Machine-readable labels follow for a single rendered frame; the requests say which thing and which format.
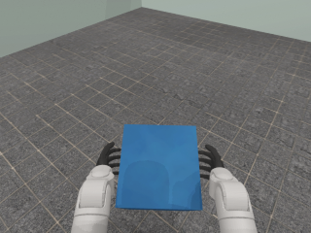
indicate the carton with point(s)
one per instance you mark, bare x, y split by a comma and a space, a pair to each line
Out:
159, 168

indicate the robot right hand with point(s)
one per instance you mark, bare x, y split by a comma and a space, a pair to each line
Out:
214, 161

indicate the robot left forearm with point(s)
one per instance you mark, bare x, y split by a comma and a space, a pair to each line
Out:
93, 205

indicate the robot right forearm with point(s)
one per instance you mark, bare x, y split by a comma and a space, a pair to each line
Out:
233, 205

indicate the robot left hand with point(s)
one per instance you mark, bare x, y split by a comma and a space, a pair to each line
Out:
104, 158

